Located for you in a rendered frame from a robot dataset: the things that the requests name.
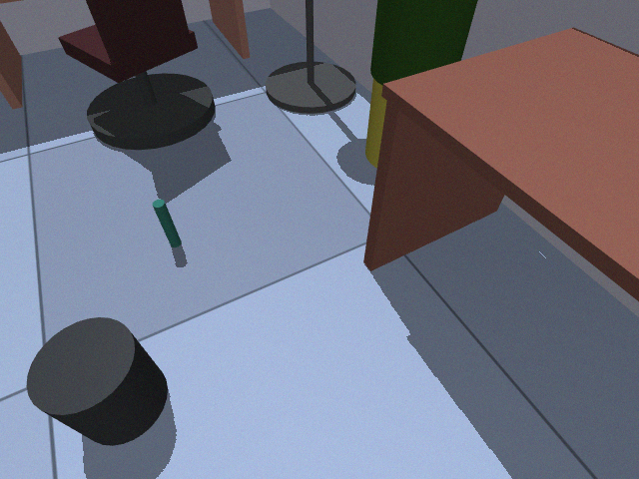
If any office chair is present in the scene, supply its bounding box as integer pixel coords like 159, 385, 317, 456
58, 0, 215, 150

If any desk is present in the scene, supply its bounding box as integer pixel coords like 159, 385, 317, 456
363, 27, 639, 301
0, 0, 250, 109

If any potted plant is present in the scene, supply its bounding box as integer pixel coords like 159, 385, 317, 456
365, 0, 478, 168

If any coat stand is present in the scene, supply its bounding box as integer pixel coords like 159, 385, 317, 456
266, 0, 355, 114

